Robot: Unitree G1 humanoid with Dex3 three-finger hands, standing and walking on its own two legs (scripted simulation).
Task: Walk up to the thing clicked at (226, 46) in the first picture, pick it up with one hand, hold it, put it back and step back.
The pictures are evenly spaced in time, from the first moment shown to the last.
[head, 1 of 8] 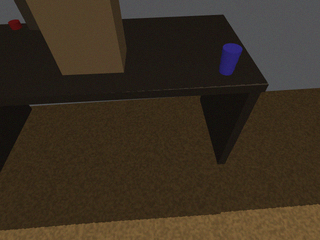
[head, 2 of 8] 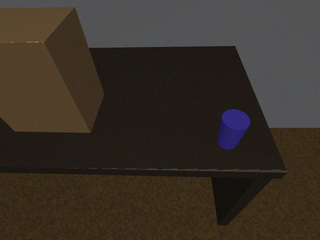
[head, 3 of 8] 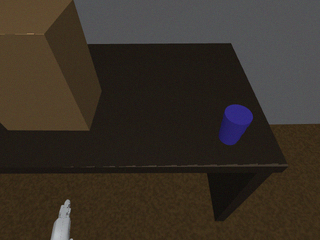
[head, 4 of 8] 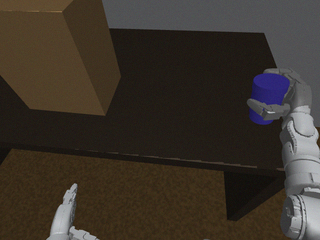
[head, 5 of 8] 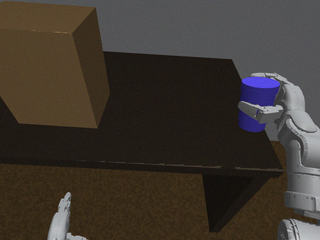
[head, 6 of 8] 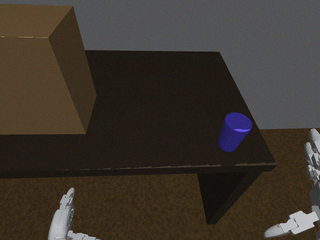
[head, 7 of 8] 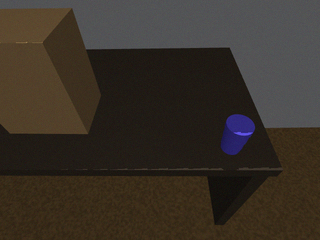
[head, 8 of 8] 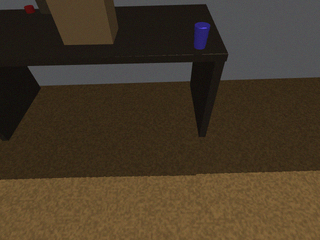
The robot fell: no
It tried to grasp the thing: yes
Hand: right
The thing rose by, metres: 0.25
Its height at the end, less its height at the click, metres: +0.00
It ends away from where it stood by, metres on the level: 0.03
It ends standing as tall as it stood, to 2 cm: yes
